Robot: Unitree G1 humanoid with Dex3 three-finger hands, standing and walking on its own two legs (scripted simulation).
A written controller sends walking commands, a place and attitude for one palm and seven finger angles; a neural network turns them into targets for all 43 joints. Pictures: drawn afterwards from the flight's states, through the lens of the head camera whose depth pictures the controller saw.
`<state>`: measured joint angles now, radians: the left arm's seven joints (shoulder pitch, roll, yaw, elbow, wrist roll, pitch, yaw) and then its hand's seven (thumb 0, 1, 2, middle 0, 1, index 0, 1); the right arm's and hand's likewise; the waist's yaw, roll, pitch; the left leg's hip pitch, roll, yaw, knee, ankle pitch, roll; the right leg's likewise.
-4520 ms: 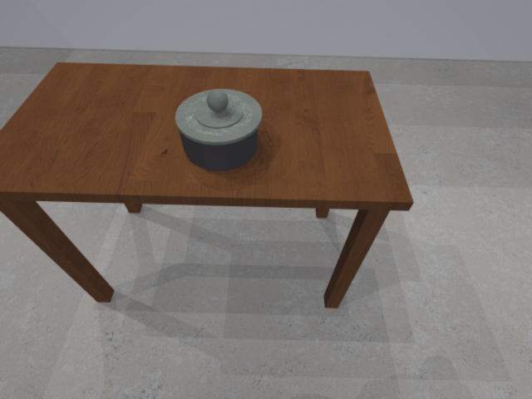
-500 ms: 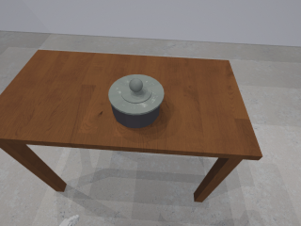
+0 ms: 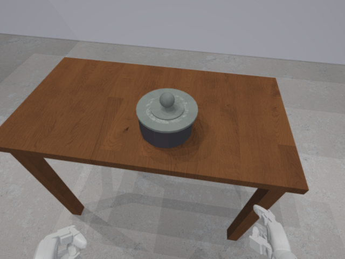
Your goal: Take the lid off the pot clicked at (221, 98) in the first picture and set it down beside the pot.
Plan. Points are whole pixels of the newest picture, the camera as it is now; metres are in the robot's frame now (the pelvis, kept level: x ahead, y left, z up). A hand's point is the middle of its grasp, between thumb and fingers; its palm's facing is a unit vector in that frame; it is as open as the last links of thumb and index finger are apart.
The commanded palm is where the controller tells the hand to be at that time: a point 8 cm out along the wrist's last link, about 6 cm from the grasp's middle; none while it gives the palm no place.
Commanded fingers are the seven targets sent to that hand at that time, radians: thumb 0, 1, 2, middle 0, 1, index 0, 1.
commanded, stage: raise the hand higher, near the body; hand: left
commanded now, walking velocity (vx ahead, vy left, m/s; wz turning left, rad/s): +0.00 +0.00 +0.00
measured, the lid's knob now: (167, 99) +0.53 +0.08 +0.06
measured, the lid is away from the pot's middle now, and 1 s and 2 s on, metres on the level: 0.00 0.00 0.00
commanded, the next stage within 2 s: reach forward and open the fingers in 0.88 s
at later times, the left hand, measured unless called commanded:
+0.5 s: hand (71, 229) +0.16 +0.23 +0.01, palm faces +0.20 -0.90 -0.38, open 3.1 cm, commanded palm +0.12 +0.27 +0.06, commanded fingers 0.00 0.90 0.90 -1.30 -1.50 -1.30 -1.50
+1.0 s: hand (65, 201) +0.19 +0.23 +0.09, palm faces +0.26 -0.87 -0.41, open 3.1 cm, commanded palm +0.15 +0.26 +0.13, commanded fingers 0.00 0.86 0.88 -1.25 -1.48 -1.25 -1.48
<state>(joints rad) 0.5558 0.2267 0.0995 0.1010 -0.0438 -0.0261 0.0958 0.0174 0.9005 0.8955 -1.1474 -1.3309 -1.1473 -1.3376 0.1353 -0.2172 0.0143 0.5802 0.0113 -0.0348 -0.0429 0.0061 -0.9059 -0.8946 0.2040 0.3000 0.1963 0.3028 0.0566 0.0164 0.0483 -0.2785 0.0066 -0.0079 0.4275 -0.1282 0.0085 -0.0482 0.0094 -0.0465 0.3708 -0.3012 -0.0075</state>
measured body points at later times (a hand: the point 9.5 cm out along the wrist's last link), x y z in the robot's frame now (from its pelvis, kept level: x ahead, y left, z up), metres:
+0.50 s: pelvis +0.02 +0.00 +0.00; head +0.04 +0.00 +0.45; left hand +0.15 +0.28 +0.04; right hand +0.20 -0.24 -0.09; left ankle +0.06 +0.11 -0.74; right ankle -0.06 -0.11 -0.74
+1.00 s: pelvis +0.02 +0.00 +0.00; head +0.03 -0.01 +0.45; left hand +0.17 +0.27 +0.11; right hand +0.21 -0.22 -0.08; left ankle +0.06 +0.11 -0.74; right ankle -0.06 -0.11 -0.74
